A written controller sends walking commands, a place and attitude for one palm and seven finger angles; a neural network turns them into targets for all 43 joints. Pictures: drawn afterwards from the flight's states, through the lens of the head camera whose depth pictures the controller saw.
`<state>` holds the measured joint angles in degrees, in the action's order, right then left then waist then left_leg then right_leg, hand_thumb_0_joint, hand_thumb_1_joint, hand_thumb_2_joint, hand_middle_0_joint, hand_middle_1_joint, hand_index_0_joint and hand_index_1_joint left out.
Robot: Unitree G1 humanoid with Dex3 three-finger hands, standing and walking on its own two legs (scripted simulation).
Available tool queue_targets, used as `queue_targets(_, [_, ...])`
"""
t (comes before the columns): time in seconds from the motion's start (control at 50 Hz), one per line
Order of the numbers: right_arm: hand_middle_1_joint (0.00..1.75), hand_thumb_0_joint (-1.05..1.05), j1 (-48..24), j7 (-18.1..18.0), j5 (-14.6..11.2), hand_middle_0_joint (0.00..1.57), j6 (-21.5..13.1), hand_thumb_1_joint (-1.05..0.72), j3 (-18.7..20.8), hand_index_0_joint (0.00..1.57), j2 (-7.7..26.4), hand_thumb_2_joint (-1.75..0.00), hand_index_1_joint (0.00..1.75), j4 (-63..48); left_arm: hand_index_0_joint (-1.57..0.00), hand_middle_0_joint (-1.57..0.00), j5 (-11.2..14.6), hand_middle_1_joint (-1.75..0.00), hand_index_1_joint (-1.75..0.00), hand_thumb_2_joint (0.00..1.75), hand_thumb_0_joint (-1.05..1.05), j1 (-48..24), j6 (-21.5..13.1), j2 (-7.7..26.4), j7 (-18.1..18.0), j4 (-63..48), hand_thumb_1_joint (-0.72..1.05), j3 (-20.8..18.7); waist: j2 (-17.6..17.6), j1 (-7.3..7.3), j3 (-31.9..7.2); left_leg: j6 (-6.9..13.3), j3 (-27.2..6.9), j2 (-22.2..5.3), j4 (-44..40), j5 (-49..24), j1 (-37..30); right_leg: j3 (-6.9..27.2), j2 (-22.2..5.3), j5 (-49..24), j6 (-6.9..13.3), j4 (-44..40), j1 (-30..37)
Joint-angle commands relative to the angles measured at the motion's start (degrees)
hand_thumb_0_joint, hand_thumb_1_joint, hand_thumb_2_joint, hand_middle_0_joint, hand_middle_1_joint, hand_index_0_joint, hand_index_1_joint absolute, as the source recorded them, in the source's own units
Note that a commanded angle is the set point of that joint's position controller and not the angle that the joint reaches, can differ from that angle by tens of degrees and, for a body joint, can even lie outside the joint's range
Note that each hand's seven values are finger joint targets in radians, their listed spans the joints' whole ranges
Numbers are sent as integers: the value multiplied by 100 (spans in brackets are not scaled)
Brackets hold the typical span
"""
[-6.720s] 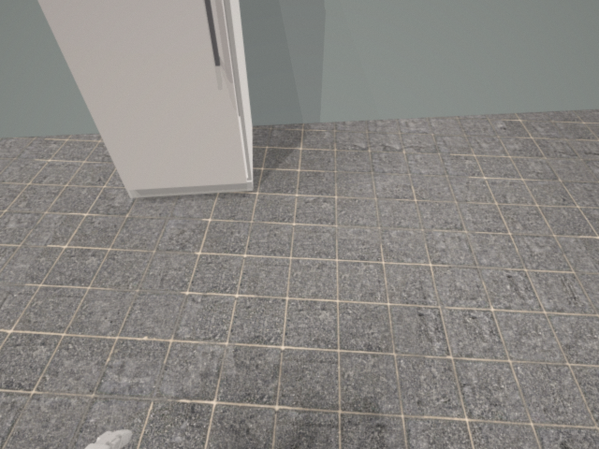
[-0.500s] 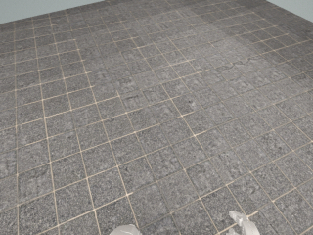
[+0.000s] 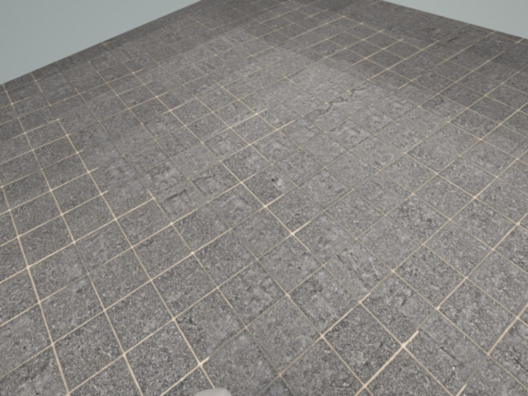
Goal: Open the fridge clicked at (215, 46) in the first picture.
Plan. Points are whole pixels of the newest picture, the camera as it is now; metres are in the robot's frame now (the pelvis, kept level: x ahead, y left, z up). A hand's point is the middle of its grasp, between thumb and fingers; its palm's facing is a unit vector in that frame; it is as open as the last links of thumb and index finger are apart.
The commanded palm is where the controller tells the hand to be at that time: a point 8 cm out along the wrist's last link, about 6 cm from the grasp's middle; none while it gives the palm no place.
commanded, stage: turn to face it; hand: right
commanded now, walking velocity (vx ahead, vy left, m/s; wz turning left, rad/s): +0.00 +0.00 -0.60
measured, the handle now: out of the picture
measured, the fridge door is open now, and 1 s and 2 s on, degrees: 0 0 0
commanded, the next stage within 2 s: none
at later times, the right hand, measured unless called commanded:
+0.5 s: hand out of the picture +0.04 -0.15 -0.13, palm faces +0.28 +0.91 -0.29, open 7.3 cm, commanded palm none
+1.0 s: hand out of the picture -0.16 -0.13 -0.17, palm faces +0.61 +0.75 -0.27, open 7.3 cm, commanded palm none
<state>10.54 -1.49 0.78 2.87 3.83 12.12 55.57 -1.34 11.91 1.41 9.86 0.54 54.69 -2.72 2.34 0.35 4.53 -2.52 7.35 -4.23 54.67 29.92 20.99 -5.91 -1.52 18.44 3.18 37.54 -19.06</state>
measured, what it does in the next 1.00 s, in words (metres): steps on the spot, turning right: left foot, then right foot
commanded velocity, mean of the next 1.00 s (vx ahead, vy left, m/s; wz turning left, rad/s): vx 0.00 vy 0.00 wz -0.60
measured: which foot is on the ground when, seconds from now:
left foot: up 0.00-0.42, down 0.44-0.92, up 0.94-1.00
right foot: down 0.00-0.44, up 0.46-0.90, down 0.92-1.00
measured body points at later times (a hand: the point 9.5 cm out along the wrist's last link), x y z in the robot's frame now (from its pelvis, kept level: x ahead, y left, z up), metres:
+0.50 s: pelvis -0.02 +0.07 +0.01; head +0.01 +0.10 +0.45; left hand +0.10 +0.32 -0.15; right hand +0.03 -0.20 -0.11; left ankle +0.00 +0.18 -0.73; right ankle +0.00 -0.07 -0.69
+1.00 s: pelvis -0.05 +0.06 +0.00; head -0.02 +0.02 +0.45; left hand +0.21 +0.20 -0.12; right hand -0.19 -0.17 -0.15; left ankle +0.00 +0.19 -0.68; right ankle -0.12 -0.02 -0.73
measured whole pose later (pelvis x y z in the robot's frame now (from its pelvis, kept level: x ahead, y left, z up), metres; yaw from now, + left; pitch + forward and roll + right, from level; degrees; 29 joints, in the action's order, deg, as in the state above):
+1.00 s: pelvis -0.05 +0.06 +0.00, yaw -36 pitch +0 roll -1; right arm 14.9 -0.9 0.9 3.8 3.9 15.7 54.1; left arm -0.7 6.2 1.7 13.8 1.8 51.1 -3.2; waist 3.1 -1.9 5.9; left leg -4.3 8.2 -9.8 54.9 30.9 21.5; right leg -4.7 -0.7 19.5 1.4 35.4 -15.7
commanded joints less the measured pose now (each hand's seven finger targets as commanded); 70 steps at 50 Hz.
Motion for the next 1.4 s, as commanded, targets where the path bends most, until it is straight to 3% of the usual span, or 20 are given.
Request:
queue_targets(0.0, [30, 0, -295, 39, 37, 20, -148, -90, 157, 20, 454, -90, 30, -603, -20, -20, -14, -30, -30, 90, 0, 258, -101, 1159, -158, -350, 90, -247, -1069, 99, -648, -145, -778, -153, 1301, -534, 1185, 2066, -1552, -2416, 568, -1904, 976])
queue_targets(0.26, [30, 0, -475, 20, -16, 20, -132, -90, 128, 20, 524, -90, 30, -813, -20, -20, -10, -30, -30, 90, 0, 363, -20, 1450, -73, -452, 90, -422, -1264, 277, -839, -306, -766, 152, -367, -411, 668, 2637, -1118, -1893, 662, -1847, 1087])
queue_targets(0.36, [30, 0, 222, -6, -69, 20, -170, -90, 134, 20, 625, -90, 30, -738, -20, -20, -7, -30, -30, 90, 0, -135, 71, 1502, -27, -671, 90, -490, -1344, -46, -887, -141, -640, 430, -2133, -991, -918, 2820, -743, -1303, 400, -1627, 24])
queue_targets(0.38, [30, 0, 553, -22, -60, 20, -202, -90, 186, 20, 703, -90, 30, -675, -20, -20, 11, -30, -30, 90, 0, -258, 93, 1396, -16, -740, 90, -489, -1088, -226, -944, -82, -607, 316, -3019, -1437, -1664, 2643, -496, -753, 163, -1404, -528])
queue_targets(0.42, [30, 0, 517, -89, 98, 20, -260, -90, 320, 20, 1644, -90, 30, -825, -20, -20, 45, -30, -30, 90, 0, -218, 106, 748, 2, -959, 90, -394, 1670, -346, -614, 875, -3373, -2337, -4492, -300, -1963, 907, 731, 1338, -664, 1390, -2343])
queue_targets(0.44, [30, 0, 105, -121, 33, 20, -226, -90, 243, 20, 1510, -90, 30, -990, -20, -20, -25, -30, -30, 90, 0, -352, 121, 1143, 20, -956, 90, -459, 1037, -209, -388, 1013, -2948, -2448, -4517, -256, -777, 1180, 279, 1274, -545, 2291, -1832])
queue_targets(0.54, [30, 0, -448, -50, 21, 20, -352, -90, 49, 20, 813, -90, 30, -1057, -20, -20, -18, -30, -30, 90, 0, 174, 242, 948, 142, -525, 90, -415, 840, 242, -35, 678, -814, -1211, -3806, -2344, -757, 693, 36, 39, -753, 3357, -1605])
queue_targets(0.7, [30, 0, 581, -53, 75, 20, -336, -90, 106, 20, 1053, -90, 30, -711, -20, -20, 21, -30, -30, 90, 0, -712, 241, 896, 143, -710, 90, -293, 867, -264, -301, 910, -557, -1585, -3472, -3743, -1801, 331, -117, 522, -874, 1997, -1403])
queue_targets(0.86, [30, 0, 492, -16, 53, 20, -256, -90, 222, 20, 1277, -90, 30, -598, -20, -20, 69, -30, -30, 90, 0, -356, 49, 941, 115, -675, 90, -204, 859, -108, -949, 580, 148, -1623, -2223, -4407, -1857, -137, 10, -207, -591, -882, 305])
queue_targets(0.88, [30, 0, 480, -1, 1, 20, -233, -90, 220, 20, 1218, -90, 30, -637, -20, -20, 50, -30, -30, 90, 0, 29, -3, 1179, 110, -574, 90, -274, 292, 140, -1214, 307, 342, -1482, -1374, -3939, -1250, 129, -141, -1223, -470, -1568, 1295])
queue_targets(0.9, [30, 0, 407, 44, -45, 20, -219, -90, 178, 20, 883, -90, 30, -836, -20, -20, 12, -30, -30, 90, 0, 402, -66, 1872, 64, -532, 90, -447, -1417, 379, -1432, -165, 503, -713, -88, -1201, 509, 1977, -1555, -3258, 163, -1644, 2539])
queue_targets(0.92, [30, 0, 50, 40, -10, 20, -178, -90, 52, 20, 670, -90, 30, -1068, -20, -20, 87, -30, -30, 90, 0, 751, -28, 2198, 16, -410, 90, -513, -1992, 513, -1411, -328, -18, -346, 704, 951, 1422, 2733, -2353, -5497, 822, -1461, 2675])
queue_targets(0.94, [30, 0, -87, 16, 24, 20, -121, -90, 87, 20, 842, -90, 30, -1096, -20, -20, 61, -30, -30, 90, 0, 761, 7, 2075, 6, -345, 90, -463, -1318, 478, -1300, -239, -354, -461, 1124, 732, 1341, 2199, -2359, -4881, 997, -1344, 2359])
queue_targets(1.04, [30, 0, 24, 81, 2, 20, -97, -90, 137, 20, 811, -90, 30, -780, -20, -20, 30, -30, -30, 90, 0, -315, -59, 1538, -89, -659, 90, -294, -1224, 33, -544, -352, -600, -294, 1172, -630, 1077, 1533, -1166, -3671, 468, -1605, 1200])
queue_targets(1.24, [30, 0, -275, 52, -39, 20, -141, -90, 84, 20, 676, -90, 30, -1081, -20, -20, -21, -30, -30, 90, 0, -212, 25, 1619, -34, -732, 90, -401, -1352, 128, -574, -301, -558, 178, -954, -544, 110, 2420, -978, -2484, 587, -1555, 689])
queue_targets(1.3, [30, 0, 270, 36, -62, 20, -243, -90, 110, 20, 748, -90, 30, -990, -20, -20, 15, -30, -30, 90, 0, -404, 45, 1579, -33, -811, 90, -430, -1195, -156, -782, -251, -476, 291, -2510, -1452, -1059, 2479, -724, -2422, 340, -975, 169])
queue_targets(1.32, [30, 0, 521, 10, -36, 20, -323, -90, 159, 20, 983, -90, 30, -944, -20, -20, 61, -30, -30, 90, 0, -322, 35, 1350, -17, -845, 90, -400, -581, -272, -957, -179, -845, -138, -3389, -1947, -1919, 2272, -385, -1628, 27, -411, -383])
queue_targets(1.34, [30, 0, 647, -56, 78, 20, -402, -90, 281, 20, 1619, -90, 30, -954, -20, -20, 102, -30, -30, 90, 0, -105, 24, 844, 11, -938, 90, -310, 1383, -298, -1130, 364, -2558, -1883, -3901, -2559, -2718, 1171, 508, 853, -525, 1049, -1520])
queue_targets(1.36, [30, 0, 570, -78, 35, 20, -361, -90, 264, 20, 1795, -90, 30, -1028, -20, -20, 59, -30, -30, 90, 0, -166, 66, 1035, -8, -1006, 90, -351, 1419, -277, -1073, 932, -2989, -2696, -3869, -3232, -1904, 1107, 417, 1758, -604, 2283, -1532])
queue_targets(1.38, [30, 0, 285, -91, 20, 20, -347, -90, 204, 20, 1421, -90, 30, -1074, -20, -20, 22, -30, -30, 90, 0, -175, 122, 1179, 6, -884, 90, -395, 785, -142, -815, 1025, -2363, -2302, -3862, -2752, -1383, 1302, 227, 1332, -552, 2923, -1378])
